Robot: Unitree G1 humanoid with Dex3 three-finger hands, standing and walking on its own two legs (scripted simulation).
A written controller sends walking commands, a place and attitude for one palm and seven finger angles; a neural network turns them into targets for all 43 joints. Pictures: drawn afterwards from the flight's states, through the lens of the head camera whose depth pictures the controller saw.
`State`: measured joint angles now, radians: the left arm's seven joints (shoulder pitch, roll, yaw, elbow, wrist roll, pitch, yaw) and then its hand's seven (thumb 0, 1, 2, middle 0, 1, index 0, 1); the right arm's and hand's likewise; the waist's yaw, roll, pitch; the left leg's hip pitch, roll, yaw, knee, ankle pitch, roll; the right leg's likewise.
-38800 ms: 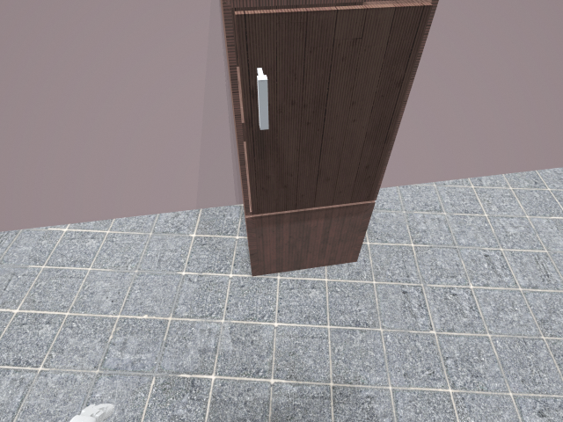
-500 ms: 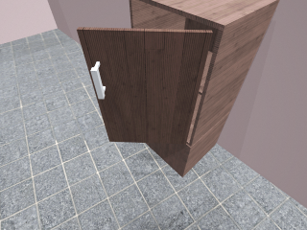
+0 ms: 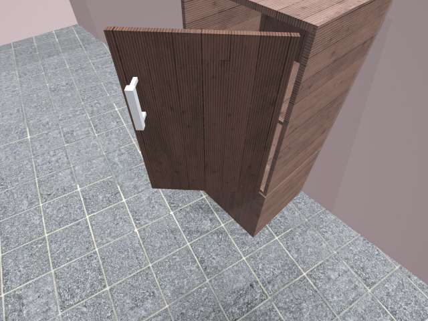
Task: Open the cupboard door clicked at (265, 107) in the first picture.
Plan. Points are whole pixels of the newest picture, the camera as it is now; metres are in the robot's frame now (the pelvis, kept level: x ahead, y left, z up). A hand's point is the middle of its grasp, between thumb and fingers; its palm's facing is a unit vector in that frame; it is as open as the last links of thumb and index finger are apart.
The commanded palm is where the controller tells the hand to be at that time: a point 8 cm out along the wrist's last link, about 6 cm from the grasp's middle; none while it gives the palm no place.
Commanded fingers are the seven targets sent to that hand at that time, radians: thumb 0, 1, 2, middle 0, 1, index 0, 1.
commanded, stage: look again from close up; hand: left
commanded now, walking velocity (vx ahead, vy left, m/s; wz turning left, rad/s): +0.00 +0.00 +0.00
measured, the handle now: (137, 104) +0.58 +0.23 +0.06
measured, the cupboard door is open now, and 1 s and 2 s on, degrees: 45 45 45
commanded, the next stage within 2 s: raise the hand with hooked fingers in 0.44 s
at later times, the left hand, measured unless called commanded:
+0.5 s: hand out of the picture +0.04 +0.18 -0.17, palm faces +0.01 -0.98 -0.22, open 7.4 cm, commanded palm none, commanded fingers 0.00 0.90 0.90 -0.20 -0.30 -0.20 -0.30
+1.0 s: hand (117, 301) +0.16 +0.19 -0.05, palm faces +0.11 -0.99 -0.01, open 8.8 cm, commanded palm +0.15 +0.24 -0.03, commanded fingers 0.00 0.34 0.66 -0.24 -0.66 -0.24 -0.66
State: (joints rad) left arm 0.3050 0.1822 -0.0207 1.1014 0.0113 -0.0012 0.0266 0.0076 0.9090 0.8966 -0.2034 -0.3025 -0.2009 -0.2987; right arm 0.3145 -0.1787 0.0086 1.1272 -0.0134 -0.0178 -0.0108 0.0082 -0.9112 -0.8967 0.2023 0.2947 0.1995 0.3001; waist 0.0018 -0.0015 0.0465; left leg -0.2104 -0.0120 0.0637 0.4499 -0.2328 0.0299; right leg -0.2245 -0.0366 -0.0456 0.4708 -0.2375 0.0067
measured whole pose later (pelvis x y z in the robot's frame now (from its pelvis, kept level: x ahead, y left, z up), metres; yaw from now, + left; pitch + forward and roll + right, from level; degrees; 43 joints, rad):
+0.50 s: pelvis +0.02 -0.01 +0.00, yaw +0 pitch -1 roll +0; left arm 0.24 0.19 -0.01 1.09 0.01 -0.01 0.03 0.01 0.91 0.90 -0.20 -0.30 -0.20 -0.30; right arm 0.22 -0.18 0.00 1.13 -0.02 -0.03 -0.02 0.01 -0.91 -0.90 0.20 0.29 0.20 0.30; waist 0.01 -0.01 0.03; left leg -0.16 0.00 0.06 0.43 -0.25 0.01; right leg -0.18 -0.02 -0.05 0.45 -0.26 0.00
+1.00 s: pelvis -0.02 -0.03 -0.08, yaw +2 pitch +11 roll +0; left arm 0.42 0.21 0.24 0.13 -0.32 -0.46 -0.37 0.01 0.56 0.75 -0.23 -0.52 -0.23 -0.52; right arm 0.15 -0.28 -0.06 0.51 0.03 -0.26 -0.05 0.01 -0.91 -0.90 0.20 0.29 0.20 0.30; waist 0.04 -0.01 -0.12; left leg -0.80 0.03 0.00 1.11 -0.51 -0.02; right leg -0.78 -0.02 -0.10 1.10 -0.51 -0.05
